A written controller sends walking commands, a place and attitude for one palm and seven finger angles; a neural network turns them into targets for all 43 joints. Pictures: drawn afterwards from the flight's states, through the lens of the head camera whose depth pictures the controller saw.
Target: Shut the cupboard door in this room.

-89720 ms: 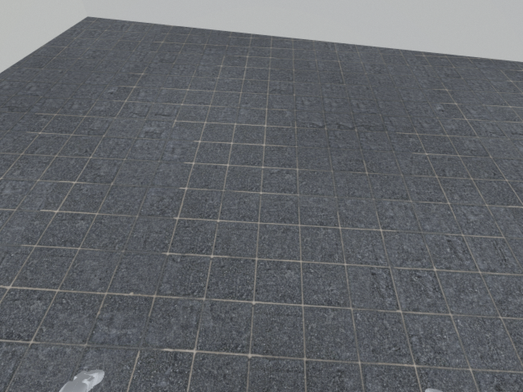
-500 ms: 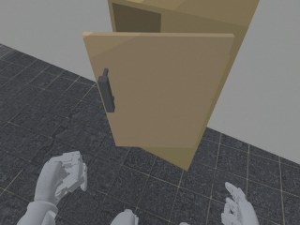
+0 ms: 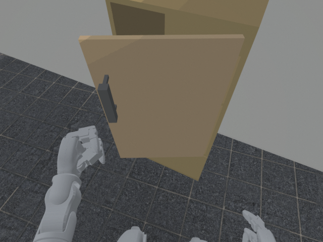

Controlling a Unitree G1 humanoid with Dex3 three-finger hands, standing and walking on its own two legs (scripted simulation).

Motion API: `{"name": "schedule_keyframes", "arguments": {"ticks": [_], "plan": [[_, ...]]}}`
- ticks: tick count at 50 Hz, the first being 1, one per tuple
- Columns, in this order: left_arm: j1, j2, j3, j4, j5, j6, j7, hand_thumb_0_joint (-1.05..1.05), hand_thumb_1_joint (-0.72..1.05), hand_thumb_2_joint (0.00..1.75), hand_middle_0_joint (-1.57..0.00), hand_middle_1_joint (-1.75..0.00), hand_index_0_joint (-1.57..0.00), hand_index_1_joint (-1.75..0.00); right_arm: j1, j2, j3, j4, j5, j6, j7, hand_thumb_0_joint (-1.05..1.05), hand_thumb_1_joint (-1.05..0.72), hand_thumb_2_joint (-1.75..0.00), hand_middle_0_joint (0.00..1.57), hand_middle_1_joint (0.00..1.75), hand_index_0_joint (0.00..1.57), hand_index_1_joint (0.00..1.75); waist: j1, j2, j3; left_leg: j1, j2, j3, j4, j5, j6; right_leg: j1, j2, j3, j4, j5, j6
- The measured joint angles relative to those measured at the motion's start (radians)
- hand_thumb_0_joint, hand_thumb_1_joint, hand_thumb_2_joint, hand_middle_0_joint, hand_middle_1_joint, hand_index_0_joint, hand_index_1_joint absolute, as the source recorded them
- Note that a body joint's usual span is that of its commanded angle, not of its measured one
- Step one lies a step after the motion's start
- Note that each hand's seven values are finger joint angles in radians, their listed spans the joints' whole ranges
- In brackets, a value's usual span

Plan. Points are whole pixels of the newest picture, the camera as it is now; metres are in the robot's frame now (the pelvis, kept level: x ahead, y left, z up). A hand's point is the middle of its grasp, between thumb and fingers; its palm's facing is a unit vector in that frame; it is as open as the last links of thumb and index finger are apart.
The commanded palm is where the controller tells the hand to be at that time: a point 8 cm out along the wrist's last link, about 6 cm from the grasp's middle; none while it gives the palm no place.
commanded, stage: bring the fist close to the handle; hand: left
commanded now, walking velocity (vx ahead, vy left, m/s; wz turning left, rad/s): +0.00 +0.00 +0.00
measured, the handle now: (109, 99) +0.49 +0.18 +0.06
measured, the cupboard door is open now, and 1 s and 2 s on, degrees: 27 27 12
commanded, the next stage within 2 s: push the door shut along its arc in 0.84 s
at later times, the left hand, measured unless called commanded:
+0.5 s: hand (119, 128) +0.38 +0.13 +0.06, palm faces +0.05 -1.00 -0.02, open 3.1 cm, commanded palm +0.35 +0.18 +0.07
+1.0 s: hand (115, 128) +0.38 +0.14 +0.07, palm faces +0.04 -1.00 -0.04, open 3.1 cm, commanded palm +0.36 +0.18 +0.07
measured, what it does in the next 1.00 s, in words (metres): stands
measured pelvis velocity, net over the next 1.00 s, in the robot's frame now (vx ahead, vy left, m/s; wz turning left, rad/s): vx -0.01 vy -0.01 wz -0.01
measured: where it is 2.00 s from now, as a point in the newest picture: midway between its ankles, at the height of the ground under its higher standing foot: outside the picture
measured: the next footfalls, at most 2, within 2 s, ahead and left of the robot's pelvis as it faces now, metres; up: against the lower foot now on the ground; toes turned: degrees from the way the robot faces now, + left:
none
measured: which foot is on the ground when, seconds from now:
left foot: down 0.00-1.00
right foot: down 0.00-1.00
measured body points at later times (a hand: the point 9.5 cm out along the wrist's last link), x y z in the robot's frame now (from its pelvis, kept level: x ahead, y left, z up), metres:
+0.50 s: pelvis +0.00 +0.00 +0.00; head +0.06 -0.01 +0.45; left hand +0.37 +0.18 +0.07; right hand +0.12 -0.25 -0.11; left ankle +0.04 +0.12 -0.67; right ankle -0.01 -0.11 -0.67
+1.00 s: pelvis -0.01 -0.01 +0.00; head +0.05 -0.01 +0.45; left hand +0.37 +0.19 +0.07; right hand +0.10 -0.26 -0.11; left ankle +0.04 +0.12 -0.67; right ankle -0.01 -0.11 -0.67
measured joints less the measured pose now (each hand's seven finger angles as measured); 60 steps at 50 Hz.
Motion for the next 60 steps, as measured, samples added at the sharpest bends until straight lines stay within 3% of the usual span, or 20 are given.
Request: {"name": "schedule_keyframes", "arguments": {"ticks": [6, 14, 22, 29, 32, 37, 45, 50, 54, 60], "plan": [[-0.079, -0.012, -0.042, 0.096, 0.019, 0.023, 0.000, 0.01, 0.90, 0.90, -1.30, -1.50, -1.30, -1.50, -0.021, -0.007, -0.005, 0.011, 0.002, 0.015, -0.004, 0.01, -0.90, -0.90, 0.21, 0.30, 0.21, 0.30, -0.004, 0.000, 0.023, -0.012, -0.002, -0.002, 0.003, 0.004, 0.002, -0.011, -0.002, -0.002, 0.002, 0.003, 0.001], [-0.216, -0.025, -0.025, 0.168, 0.050, -0.029, 0.071, 0.02, 0.90, 0.90, -1.30, -1.50, -1.30, -1.50, -0.038, 0.008, -0.009, 0.035, -0.010, 0.027, 0.006, 0.01, -0.90, -0.90, 0.20, 0.30, 0.20, 0.30, -0.013, -0.010, 0.009, -0.025, 0.001, 0.005, 0.005, 0.004, -0.002, -0.031, 0.001, 0.005, 0.012, 0.002, -0.002], [-0.333, -0.018, -0.002, 0.360, 0.049, 0.019, 0.062, 0.01, 0.90, 0.90, -1.30, -1.50, -1.30, -1.50, -0.020, 0.009, -0.002, 0.033, -0.004, 0.063, 0.011, 0.01, -0.90, -0.90, 0.20, 0.30, 0.21, 0.30, -0.024, -0.005, 0.012, -0.013, 0.003, 0.008, -0.023, 0.019, -0.004, -0.024, 0.003, 0.008, -0.010, 0.016, -0.004], [-0.365, -0.025, 0.026, 0.375, 0.063, -0.078, 0.085, 0.02, 0.90, 0.90, -1.30, -1.50, -1.30, -1.50, 0.002, 0.004, -0.021, 0.058, -0.015, 0.065, 0.020, 0.01, -0.90, -0.90, 0.20, 0.30, 0.21, 0.30, -0.030, -0.010, 0.008, -0.034, 0.010, 0.011, -0.013, 0.016, -0.009, -0.049, 0.009, 0.012, 0.004, 0.014, -0.008], [-0.374, -0.019, 0.023, 0.402, 0.074, -0.082, 0.075, 0.02, 0.90, 0.90, -1.30, -1.50, -1.30, -1.50, 0.010, -0.002, -0.026, 0.065, -0.014, 0.078, 0.025, 0.01, -0.90, -0.90, 0.20, 0.30, 0.20, 0.30, -0.031, -0.004, 0.003, -0.033, 0.010, 0.013, -0.012, 0.014, -0.009, -0.049, 0.009, 0.014, 0.006, 0.012, -0.008], [-0.363, -0.017, 0.045, 0.438, 0.052, -0.042, 0.058, 0.01, 0.90, 0.90, -1.30, -1.50, -1.30, -1.50, 0.018, -0.004, -0.025, 0.057, -0.007, 0.098, 0.020, 0.01, -0.90, -0.90, 0.20, 0.30, 0.20, 0.30, -0.035, -0.004, 0.011, -0.012, 0.011, 0.020, -0.038, 0.026, -0.009, -0.035, 0.010, 0.021, -0.012, 0.022, -0.008], [-0.357, -0.002, 0.061, 0.421, 0.052, -0.122, 0.053, 0.02, 0.90, 0.90, -1.30, -1.50, -1.30, -1.50, 0.010, -0.002, -0.027, 0.067, -0.010, 0.084, 0.015, 0.01, -0.90, -0.90, 0.20, 0.30, 0.20, 0.30, -0.028, -0.014, 0.012, -0.015, 0.012, 0.012, -0.034, 0.028, -0.011, -0.033, 0.011, 0.013, -0.012, 0.024, -0.011], [-0.382, 0.005, 0.036, 0.458, 0.043, -0.096, 0.021, 0.01, 0.90, 0.90, -1.30, -1.50, -1.30, -1.50, -0.005, -0.008, -0.029, 0.064, -0.002, 0.086, 0.016, 0.01, -0.90, -0.90, 0.20, 0.30, 0.20, 0.30, -0.024, -0.005, 0.012, -0.022, 0.008, 0.006, -0.027, 0.027, -0.008, -0.034, 0.008, 0.007, -0.012, 0.024, -0.008], [-0.423, -0.003, 0.029, 0.512, 0.043, -0.073, 0.008, 0.02, 0.90, 0.90, -1.30, -1.50, -1.30, -1.50, -0.018, -0.007, -0.021, 0.061, 0.002, 0.080, 0.008, 0.01, -0.90, -0.90, 0.20, 0.30, 0.20, 0.30, -0.028, -0.006, 0.020, -0.028, 0.004, 0.004, -0.027, 0.031, -0.005, -0.038, 0.004, 0.005, -0.013, 0.027, -0.005], [-0.535, 0.026, 0.066, 0.578, 0.061, -0.117, 0.001, 0.02, 0.90, 0.90, -1.30, -1.50, -1.30, -1.50, -0.032, 0.003, -0.014, 0.071, -0.005, 0.068, 0.004, 0.01, -0.90, -0.90, 0.20, 0.30, 0.20, 0.30, -0.048, -0.017, 0.022, -0.067, 0.007, 0.005, 0.002, 0.024, -0.003, -0.076, 0.007, 0.006, 0.012, 0.022, -0.003]]}}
